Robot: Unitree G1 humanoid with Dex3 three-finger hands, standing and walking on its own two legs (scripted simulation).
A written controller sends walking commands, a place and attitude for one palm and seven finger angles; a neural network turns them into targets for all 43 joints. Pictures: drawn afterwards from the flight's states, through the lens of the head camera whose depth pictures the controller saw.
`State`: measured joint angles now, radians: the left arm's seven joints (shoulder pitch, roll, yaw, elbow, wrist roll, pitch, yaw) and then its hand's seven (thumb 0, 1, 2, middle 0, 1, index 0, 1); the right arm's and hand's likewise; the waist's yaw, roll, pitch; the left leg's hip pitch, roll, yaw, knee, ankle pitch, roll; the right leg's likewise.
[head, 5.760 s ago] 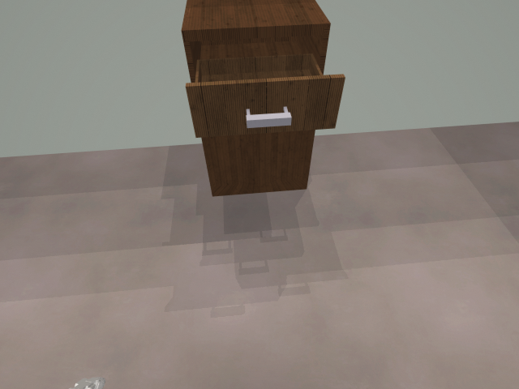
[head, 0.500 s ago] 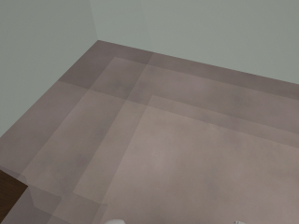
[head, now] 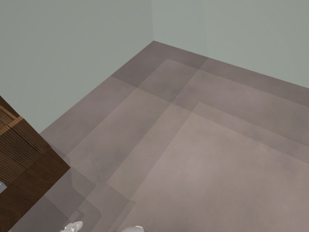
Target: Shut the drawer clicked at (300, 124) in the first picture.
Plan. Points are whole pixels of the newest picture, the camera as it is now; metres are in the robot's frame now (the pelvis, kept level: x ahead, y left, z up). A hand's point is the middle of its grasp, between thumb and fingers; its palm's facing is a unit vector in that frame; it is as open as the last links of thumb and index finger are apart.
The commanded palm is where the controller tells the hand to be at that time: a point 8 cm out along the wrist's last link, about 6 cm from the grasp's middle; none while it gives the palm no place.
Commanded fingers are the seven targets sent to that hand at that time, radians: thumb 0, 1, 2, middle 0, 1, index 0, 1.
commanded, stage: turn to face it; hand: left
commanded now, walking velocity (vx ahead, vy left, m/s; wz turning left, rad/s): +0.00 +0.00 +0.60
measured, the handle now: out of the picture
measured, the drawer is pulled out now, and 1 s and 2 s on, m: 0.30 0.30 0.30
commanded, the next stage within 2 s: take the last steps up to it in 1.54 s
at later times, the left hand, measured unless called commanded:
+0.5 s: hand out of the picture -0.05 +0.28 -0.18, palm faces +0.35 -0.91 -0.24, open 7.4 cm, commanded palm none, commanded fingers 0.00 0.90 0.90 -0.20 -0.30 -0.20 -0.30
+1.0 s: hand out of the picture +0.00 +0.28 -0.13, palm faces +0.54 -0.79 -0.28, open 7.4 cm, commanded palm none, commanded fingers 0.00 0.90 0.90 -0.20 -0.30 -0.20 -0.30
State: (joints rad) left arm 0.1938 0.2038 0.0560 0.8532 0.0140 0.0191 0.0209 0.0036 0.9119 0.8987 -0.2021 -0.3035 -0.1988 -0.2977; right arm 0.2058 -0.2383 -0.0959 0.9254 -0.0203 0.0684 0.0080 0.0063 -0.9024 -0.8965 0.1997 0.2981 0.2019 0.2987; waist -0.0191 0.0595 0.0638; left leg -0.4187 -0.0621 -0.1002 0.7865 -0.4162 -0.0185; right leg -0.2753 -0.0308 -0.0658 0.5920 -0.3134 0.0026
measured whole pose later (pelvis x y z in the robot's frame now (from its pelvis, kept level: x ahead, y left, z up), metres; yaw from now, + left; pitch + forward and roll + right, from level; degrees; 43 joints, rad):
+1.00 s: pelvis -0.01 +0.03 +0.00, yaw +34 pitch +1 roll +0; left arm 0.13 0.21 0.05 0.83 0.00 0.03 0.03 0.00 0.91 0.90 -0.20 -0.30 -0.20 -0.30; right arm 0.28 -0.22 -0.09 0.95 -0.02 0.06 0.00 0.01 -0.90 -0.90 0.20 0.30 0.20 0.30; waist -0.04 0.04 0.04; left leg -0.35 -0.15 -0.20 0.59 -0.27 0.03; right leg -0.24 0.01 0.03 0.51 -0.30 0.03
